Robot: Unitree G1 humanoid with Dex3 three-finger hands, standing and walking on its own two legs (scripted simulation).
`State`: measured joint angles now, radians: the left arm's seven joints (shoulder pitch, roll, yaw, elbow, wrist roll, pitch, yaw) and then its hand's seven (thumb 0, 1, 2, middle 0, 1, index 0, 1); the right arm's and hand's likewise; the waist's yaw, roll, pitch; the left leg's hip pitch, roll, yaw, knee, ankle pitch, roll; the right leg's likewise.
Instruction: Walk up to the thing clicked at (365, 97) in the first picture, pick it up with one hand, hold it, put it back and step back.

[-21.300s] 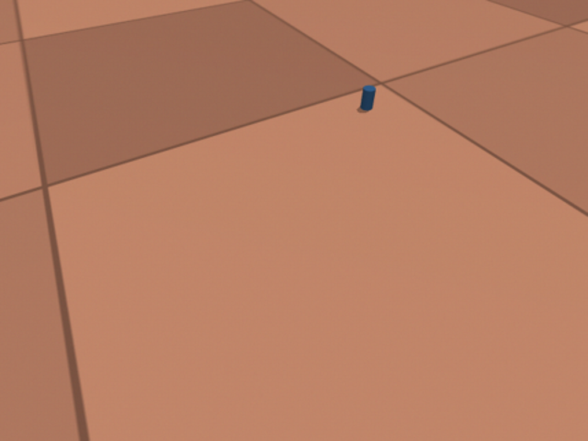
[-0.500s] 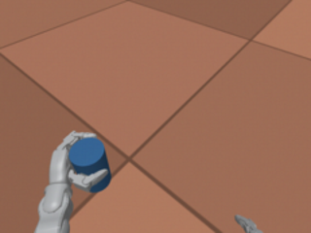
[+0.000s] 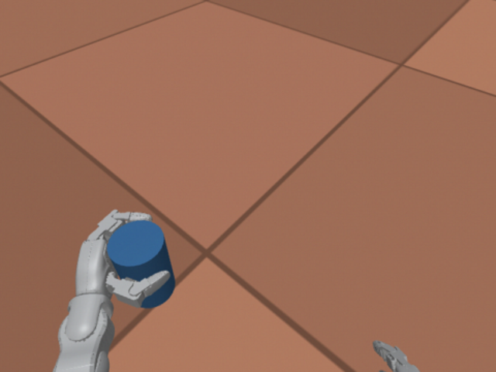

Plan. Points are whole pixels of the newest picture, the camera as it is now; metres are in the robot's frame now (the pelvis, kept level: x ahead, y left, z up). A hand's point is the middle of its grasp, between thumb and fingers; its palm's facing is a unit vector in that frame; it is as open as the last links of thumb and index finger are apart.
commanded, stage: crouch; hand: left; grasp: from the side
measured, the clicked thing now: (144, 266) +0.31 +0.17 +0.01
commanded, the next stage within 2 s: lower in 1.84 s
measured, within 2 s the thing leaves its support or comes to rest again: neither
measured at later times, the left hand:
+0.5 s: hand (152, 286) +0.32 +0.18 -0.09, palm faces +0.10 -0.99 -0.01, open 11.0 cm
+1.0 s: hand (168, 320) +0.33 +0.20 -0.34, palm faces +0.14 -0.99 -0.03, open 11.0 cm
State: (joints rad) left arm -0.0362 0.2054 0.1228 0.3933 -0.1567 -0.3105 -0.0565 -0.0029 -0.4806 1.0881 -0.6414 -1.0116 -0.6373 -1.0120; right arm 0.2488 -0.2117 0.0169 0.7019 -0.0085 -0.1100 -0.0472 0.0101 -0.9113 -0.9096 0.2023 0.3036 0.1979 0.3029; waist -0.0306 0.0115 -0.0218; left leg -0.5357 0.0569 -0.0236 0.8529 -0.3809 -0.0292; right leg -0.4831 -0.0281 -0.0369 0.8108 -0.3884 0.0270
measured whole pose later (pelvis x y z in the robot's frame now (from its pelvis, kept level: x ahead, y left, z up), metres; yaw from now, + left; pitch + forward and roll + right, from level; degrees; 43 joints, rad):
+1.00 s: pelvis -0.05 +0.00 -0.27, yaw -4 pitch +34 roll -4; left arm -0.38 0.28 0.39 0.90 -0.15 -0.77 -0.17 0.00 -0.46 1.06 -0.65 -0.99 -0.64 -0.99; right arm 0.05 -0.24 0.00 0.76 -0.11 -0.07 0.05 0.01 -0.92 -0.92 0.20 0.30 0.20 0.30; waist -0.07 -0.02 -0.17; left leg -1.90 0.06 -0.11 2.00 -0.69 -0.05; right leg -1.85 -0.01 -0.03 1.97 -0.71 0.02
